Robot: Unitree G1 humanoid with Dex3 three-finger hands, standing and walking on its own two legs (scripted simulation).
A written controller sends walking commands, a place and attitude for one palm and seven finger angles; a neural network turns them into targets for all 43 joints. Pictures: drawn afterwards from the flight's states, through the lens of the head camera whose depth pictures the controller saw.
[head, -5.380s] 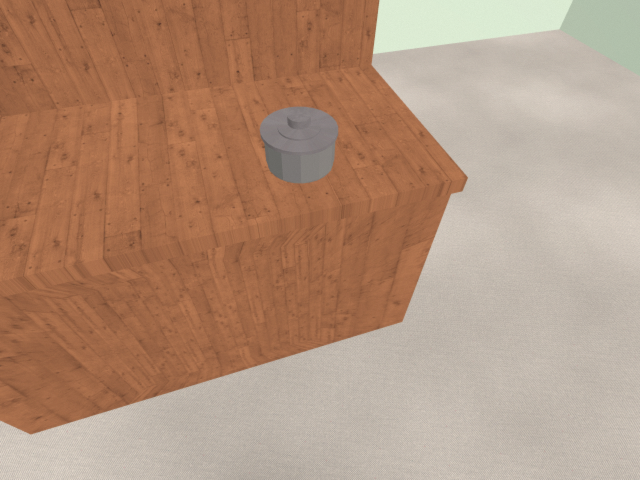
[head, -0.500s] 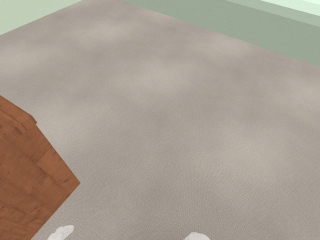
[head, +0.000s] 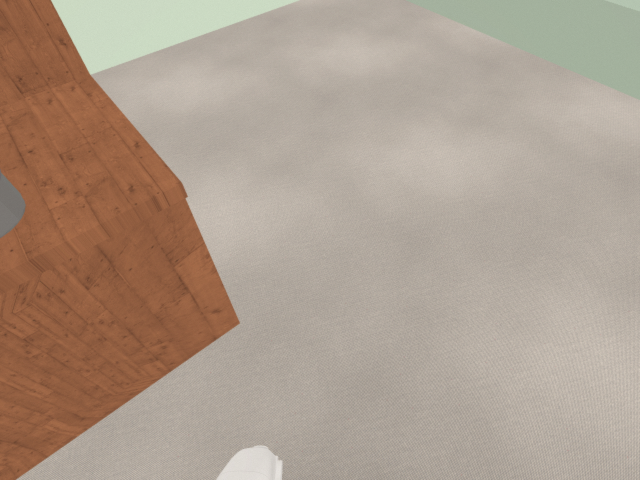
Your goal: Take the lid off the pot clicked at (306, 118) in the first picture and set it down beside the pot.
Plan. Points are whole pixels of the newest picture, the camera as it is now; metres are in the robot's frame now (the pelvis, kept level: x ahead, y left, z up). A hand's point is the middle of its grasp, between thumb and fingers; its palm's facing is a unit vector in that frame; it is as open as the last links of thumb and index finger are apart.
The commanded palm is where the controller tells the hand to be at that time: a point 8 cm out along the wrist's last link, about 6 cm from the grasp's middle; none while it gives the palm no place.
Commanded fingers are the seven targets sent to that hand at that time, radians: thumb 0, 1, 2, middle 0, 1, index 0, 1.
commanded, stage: turn to face it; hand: left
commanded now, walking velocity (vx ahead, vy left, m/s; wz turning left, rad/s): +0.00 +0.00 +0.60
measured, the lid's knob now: out of the picture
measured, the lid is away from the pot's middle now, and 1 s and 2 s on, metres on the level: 0.00 0.00 0.00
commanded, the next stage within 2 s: take the last steps up to it in 1.04 s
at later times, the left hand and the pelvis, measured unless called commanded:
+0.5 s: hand out of the picture +0.04 +0.32 -0.16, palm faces +0.31 -0.92 -0.26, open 7.4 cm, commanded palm none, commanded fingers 0.00 0.90 0.90 -0.20 -0.30 -0.20 -0.30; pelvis +0.01 +0.07 +0.00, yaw +17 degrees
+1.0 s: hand out of the picture +0.02 +0.24 -0.14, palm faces +0.52 -0.80 -0.30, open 7.4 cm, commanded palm none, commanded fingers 0.00 0.90 0.90 -0.20 -0.30 -0.20 -0.30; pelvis +0.04 +0.02 +0.00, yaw +33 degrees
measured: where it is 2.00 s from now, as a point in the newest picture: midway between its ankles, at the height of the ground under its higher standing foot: outside the picture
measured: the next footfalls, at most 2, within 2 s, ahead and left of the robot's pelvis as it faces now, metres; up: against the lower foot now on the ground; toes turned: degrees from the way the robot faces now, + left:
left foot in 0.14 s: +0.05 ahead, +0.14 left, +0.00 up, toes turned +10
right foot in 0.80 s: +0.11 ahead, -0.06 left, +0.00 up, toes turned +30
